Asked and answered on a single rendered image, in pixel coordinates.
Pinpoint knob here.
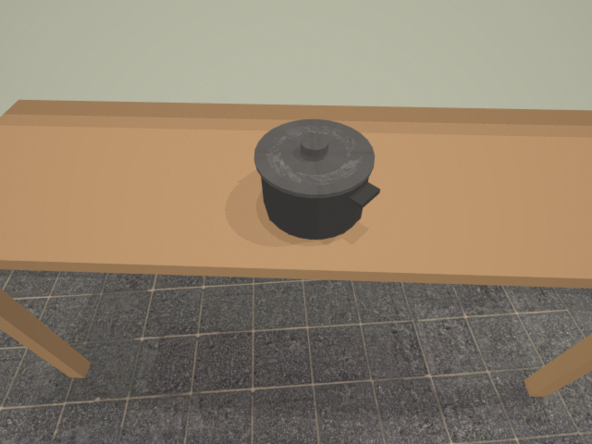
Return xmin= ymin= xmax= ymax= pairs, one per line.
xmin=301 ymin=133 xmax=328 ymax=157

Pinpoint lid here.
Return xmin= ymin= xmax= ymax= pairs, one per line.
xmin=254 ymin=119 xmax=375 ymax=198

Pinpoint pot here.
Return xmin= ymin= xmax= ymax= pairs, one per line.
xmin=261 ymin=177 xmax=380 ymax=240

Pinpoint table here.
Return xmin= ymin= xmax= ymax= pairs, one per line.
xmin=0 ymin=100 xmax=592 ymax=397

